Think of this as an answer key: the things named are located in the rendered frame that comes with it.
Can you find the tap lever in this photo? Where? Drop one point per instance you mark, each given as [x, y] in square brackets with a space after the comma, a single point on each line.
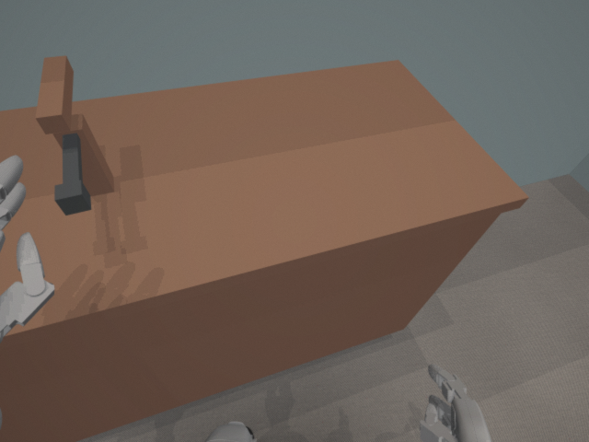
[72, 196]

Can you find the counter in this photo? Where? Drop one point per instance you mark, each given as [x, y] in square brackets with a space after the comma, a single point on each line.
[236, 230]

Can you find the robot right hand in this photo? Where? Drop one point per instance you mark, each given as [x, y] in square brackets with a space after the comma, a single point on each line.
[462, 422]

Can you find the robot left hand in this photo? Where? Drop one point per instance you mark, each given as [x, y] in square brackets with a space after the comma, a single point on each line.
[20, 302]

